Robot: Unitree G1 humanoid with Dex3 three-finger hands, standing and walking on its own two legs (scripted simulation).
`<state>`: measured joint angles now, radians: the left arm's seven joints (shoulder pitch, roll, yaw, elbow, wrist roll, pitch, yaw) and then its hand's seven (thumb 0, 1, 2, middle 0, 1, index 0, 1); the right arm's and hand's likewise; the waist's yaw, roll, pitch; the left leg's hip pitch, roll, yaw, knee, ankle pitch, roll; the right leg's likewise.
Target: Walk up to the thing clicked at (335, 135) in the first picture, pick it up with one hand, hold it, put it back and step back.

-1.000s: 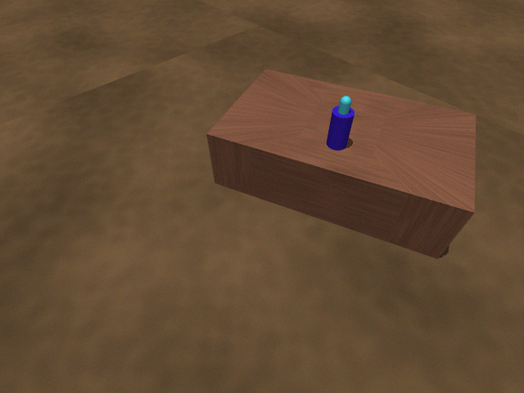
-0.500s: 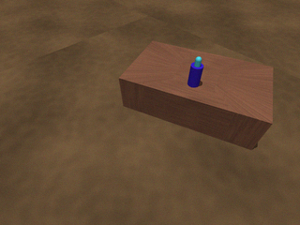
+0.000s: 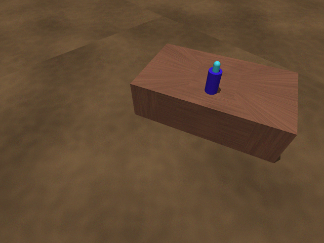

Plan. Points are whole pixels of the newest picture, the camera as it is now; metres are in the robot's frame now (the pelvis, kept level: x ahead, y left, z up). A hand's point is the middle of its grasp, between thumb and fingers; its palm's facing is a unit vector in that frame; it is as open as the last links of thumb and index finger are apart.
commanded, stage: stand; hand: left
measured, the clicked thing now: (214, 77) +1.16 -0.30 -0.33
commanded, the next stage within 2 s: walk up in 0.12 s
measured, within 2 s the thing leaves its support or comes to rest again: neither
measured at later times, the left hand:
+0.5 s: hand (100, 234) +0.18 +0.19 -0.15, palm faces -0.19 -0.88 -0.43, open 7.4 cm
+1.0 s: hand (140, 169) +0.39 +0.10 -0.17, palm faces -0.36 -0.86 -0.35, open 7.4 cm
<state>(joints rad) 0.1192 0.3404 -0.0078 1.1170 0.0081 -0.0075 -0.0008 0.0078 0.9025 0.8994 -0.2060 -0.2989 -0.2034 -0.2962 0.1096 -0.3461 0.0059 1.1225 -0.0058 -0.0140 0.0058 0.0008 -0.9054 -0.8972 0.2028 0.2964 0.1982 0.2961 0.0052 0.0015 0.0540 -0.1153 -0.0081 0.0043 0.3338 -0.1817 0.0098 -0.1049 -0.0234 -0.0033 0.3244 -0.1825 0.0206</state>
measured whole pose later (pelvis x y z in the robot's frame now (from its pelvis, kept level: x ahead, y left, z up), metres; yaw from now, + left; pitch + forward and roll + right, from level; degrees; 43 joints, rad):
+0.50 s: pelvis +0.07 -0.09 -0.04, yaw -11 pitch -4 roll +1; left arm 0.26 0.43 0.11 0.96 0.04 -0.01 -0.10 0.01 0.90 0.90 -0.20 -0.30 -0.20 -0.30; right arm 0.26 -0.49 -0.11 0.98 -0.04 -0.03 0.03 0.00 -0.90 -0.90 0.20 0.30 0.20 0.30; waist -0.01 0.06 0.07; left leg -0.07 0.17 0.11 0.71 -0.51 0.01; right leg -0.39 -0.06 -0.05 0.72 -0.24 0.00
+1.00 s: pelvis +0.26 -0.14 -0.03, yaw -20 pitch -2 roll +0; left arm 0.34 0.41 0.05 0.86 0.01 -0.04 -0.04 0.01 0.90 0.90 -0.21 -0.30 -0.20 -0.30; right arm 0.29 -0.41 -0.07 0.85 -0.03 -0.09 0.05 0.00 -0.90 -0.90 0.20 0.30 0.20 0.30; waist -0.01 -0.04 0.06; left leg -0.32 0.05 0.10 0.63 -0.26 0.01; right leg -0.30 0.04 0.07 0.99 -0.47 -0.04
